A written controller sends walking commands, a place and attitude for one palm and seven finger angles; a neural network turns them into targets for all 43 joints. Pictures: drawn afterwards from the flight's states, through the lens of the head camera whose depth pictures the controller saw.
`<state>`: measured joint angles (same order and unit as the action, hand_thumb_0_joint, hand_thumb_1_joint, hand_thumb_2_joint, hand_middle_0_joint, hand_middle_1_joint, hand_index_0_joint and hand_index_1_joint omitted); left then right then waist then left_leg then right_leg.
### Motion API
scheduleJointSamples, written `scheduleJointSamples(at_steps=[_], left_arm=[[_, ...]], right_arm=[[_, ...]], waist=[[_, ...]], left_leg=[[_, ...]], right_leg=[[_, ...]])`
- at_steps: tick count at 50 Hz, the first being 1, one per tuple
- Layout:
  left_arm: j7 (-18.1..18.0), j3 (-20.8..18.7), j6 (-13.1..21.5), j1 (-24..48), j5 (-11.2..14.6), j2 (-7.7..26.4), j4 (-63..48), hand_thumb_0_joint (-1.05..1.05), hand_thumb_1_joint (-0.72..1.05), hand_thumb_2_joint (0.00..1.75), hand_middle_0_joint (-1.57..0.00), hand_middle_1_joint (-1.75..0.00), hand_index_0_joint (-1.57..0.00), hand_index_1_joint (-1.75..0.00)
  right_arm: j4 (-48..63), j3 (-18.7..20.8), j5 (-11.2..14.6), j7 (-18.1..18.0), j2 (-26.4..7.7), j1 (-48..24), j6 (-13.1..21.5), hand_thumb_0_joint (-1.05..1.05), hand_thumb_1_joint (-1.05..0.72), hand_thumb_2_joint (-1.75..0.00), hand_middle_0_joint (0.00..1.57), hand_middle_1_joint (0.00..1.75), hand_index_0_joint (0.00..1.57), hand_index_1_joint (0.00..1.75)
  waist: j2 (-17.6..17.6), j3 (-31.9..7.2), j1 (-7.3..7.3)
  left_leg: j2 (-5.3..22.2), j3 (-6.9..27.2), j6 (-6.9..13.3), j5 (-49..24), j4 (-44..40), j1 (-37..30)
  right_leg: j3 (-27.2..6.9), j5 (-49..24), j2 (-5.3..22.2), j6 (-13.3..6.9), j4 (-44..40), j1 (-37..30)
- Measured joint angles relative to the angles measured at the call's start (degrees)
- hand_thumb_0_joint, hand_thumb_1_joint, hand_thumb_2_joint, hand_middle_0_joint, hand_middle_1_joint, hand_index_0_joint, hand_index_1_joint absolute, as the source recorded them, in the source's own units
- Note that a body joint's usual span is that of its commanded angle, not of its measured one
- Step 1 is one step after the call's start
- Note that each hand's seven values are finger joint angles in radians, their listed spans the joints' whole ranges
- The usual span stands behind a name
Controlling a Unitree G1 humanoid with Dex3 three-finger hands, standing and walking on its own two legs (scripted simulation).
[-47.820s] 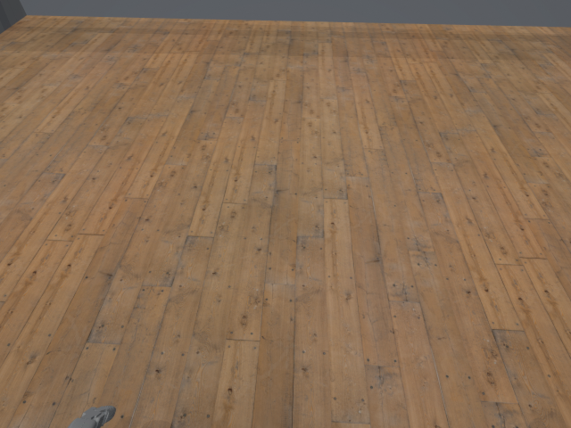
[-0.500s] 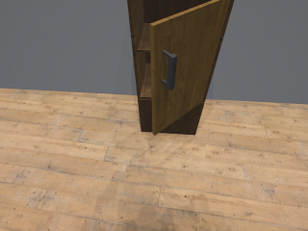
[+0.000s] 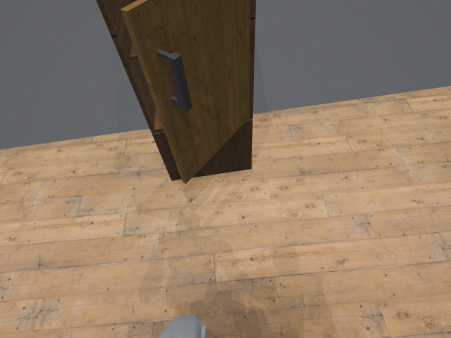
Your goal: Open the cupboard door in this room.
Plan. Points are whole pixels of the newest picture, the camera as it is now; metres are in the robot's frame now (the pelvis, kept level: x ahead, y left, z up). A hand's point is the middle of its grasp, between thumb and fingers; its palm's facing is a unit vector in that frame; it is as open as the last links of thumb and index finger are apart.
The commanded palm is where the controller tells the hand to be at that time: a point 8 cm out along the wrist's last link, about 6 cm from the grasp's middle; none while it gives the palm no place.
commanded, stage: walk to a spot facing it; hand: left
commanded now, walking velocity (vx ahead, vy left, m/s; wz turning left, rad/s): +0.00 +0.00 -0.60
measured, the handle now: (174, 81) +0.63 +0.17 +0.07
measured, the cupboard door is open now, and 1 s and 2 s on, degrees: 45 45 45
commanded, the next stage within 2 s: none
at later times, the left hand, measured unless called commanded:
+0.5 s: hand (121, 332) +0.13 +0.24 -0.16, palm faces -0.19 -0.95 -0.23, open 7.3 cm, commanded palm none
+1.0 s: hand (181, 299) +0.20 +0.13 -0.16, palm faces -0.58 -0.79 -0.22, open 7.3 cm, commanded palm none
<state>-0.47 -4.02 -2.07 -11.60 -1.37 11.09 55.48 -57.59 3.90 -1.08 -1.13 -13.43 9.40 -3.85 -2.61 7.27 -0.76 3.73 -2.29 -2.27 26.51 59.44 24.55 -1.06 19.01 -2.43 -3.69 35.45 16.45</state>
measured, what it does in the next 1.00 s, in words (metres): steps on the spot, turning right: left foot, then right foot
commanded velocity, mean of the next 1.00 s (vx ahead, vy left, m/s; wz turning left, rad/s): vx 0.03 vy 0.00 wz -0.60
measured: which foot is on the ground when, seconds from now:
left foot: up 0.00-0.36, down 0.38-0.72, up 0.74-1.00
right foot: down 0.00-0.36, up 0.38-0.70, down 0.72-1.00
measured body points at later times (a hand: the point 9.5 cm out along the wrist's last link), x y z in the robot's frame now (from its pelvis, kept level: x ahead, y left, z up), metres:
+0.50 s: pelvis +0.01 +0.04 +0.01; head +0.07 +0.05 +0.46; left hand +0.15 +0.29 -0.14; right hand +0.05 -0.22 -0.12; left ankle +0.04 +0.17 -0.73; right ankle -0.04 -0.08 -0.65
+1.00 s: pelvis +0.02 +0.02 +0.01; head +0.07 -0.01 +0.45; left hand +0.23 +0.17 -0.14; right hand -0.08 -0.25 -0.13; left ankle +0.10 +0.12 -0.70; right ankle -0.03 -0.10 -0.73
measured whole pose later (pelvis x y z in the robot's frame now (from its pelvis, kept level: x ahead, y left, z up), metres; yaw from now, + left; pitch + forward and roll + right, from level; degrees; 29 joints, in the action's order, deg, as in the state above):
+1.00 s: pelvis +0.02 +0.02 +0.01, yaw -36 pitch +1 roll +1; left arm 0.2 -3.4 -2.9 -10.1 -1.7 12.3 51.8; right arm -51.2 3.3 -0.8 -0.7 -13.4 10.4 -2.0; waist 1.5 5.4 0.6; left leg 2.7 -2.6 -3.5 24.0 45.4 22.7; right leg -6.7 13.9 -2.4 -0.4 30.9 18.0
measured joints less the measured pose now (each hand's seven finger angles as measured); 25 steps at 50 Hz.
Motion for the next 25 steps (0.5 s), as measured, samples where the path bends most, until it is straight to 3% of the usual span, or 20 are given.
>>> scheduleJointSamples(at_steps=[3, 11, 15, 18, 19, 21, 25], left_arm=[[-0.59, -0.1, 0.07, -1.27, 0.12, -0.25, 0.1, 0.01, 0.91, 0.9, -0.2, -0.3, -0.21, -0.3], [-0.59, -0.41, 0.23, -2.98, -0.17, -0.3, -0.18, 0.01, 0.91, 0.9, -0.2, -0.3, -0.21, -0.3], [-0.49, -0.86, -0.1, -2.8, -0.35, 0.5, -0.67, 0.01, 0.91, 0.9, -0.2, -0.3, -0.21, -0.3], [-0.4, -1.09, -0.69, -2.96, 0.05, 1.17, -1.09, 0.01, 0.91, 0.9, -0.2, -0.3, -0.21, -0.3], [-0.19, -1.1, -0.94, -2.7, 0.33, 1.37, -1.15, 0.01, 0.91, 0.9, -0.2, -0.3, -0.21, -0.3], [0.27, -1.35, -1.44, -1.24, 0.28, 2.62, -1.25, 0.01, 0.91, 0.9, -0.2, -0.3, -0.21, -0.3], [1.35, -2.21, -1.47, 0.55, -0.21, 4.34, -2.57, 0.01, 0.91, 0.9, -0.2, -0.3, -0.2, -0.3]], right_arm=[[1.34, 0.16, 0.09, -0.03, 0.05, -1.64, 0.33, 0.01, -0.91, -0.9, 0.2, 0.3, 0.2, 0.3], [4.37, 0.0, 0.55, -0.51, 0.8, -5.32, 1.13, 0.01, -0.91, -0.9, 0.19, 0.3, 0.2, 0.3], [5.63, -0.4, 0.9, -0.58, 1.66, -6.33, 1.77, 0.01, -0.91, -0.9, 0.19, 0.3, 0.2, 0.3], [6.81, -1.04, 0.96, -0.63, 1.81, -5.66, 3.01, 0.01, -0.91, -0.9, 0.2, 0.3, 0.2, 0.3], [7.12, -1.09, 0.66, -0.74, 1.63, -5.13, 3.59, 0.01, -0.91, -0.9, 0.2, 0.3, 0.2, 0.3], [7.15, -1.6, -0.06, -0.92, 2.33, -4.26, 3.61, 0.01, -0.91, -0.9, 0.2, 0.3, 0.2, 0.3], [7.07, -2.55, -1.05, -0.92, 3.05, -0.73, 3.49, 0.01, -0.91, -0.9, 0.2, 0.3, 0.2, 0.3]], waist=[[1.04, -0.33, -0.09], [2.89, -1.8, -1.33], [4.09, -2.32, -1.91], [3.91, -3.52, -1.51], [3.26, -3.95, -1.1], [4.42, -2.95, -1.38], [4.27, -2.26, -1.38]], left_leg=[[-0.85, 1.05, -0.67, -2.45, 3.54, 2.36], [-2.07, 3.09, -1.16, -2.19, -5.53, 0.59], [-2.96, 3.42, -0.68, -2.2, -13.78, -2.17], [-2.51, 3.78, 0.29, -8.09, -27.45, -7.45], [-1.76, 4.28, 1.46, -9.61, -29.51, -7.98], [-1.75, 2.85, 1.9, -9.46, -27.65, -8.11], [0.46, 0.85, 1.34, -10.14, -30.01, -10.59]], right_leg=[[-2.28, -2.96, -0.79, -0.15, -4.37, -0.97], [-7.85, -6.17, -2.56, 0.31, -8.98, -1.85], [-10.16, -6.16, -3.28, 1.24, -8.41, -1.17], [-11.38, -4.72, -4.76, 2.5, -5.31, 0.74], [-10.39, -0.62, -5.21, 2.92, -1.67, 2.59], [-6.98, 7.65, -3.57, 4.43, 9.39, 6.48], [-1.06, 8.35, -0.51, 6.53, 26.08, 12.44]])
